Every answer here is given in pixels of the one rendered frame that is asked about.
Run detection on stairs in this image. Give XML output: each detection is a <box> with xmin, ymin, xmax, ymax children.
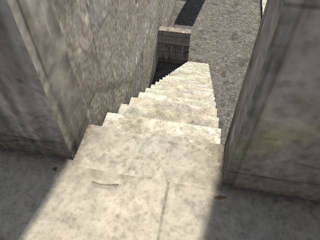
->
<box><xmin>102</xmin><ymin>61</ymin><xmax>221</xmax><ymax>144</ymax></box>

